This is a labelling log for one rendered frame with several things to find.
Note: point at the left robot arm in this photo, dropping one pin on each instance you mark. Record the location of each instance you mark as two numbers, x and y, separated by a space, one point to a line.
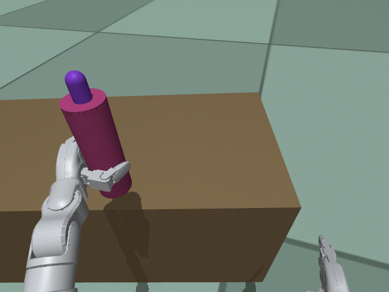
54 248

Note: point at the right robot hand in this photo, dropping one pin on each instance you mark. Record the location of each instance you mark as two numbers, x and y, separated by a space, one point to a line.
332 275

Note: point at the left robot hand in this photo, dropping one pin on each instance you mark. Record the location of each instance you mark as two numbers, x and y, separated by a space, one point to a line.
71 164

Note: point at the bottle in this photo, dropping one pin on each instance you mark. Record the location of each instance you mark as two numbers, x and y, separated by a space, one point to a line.
89 117

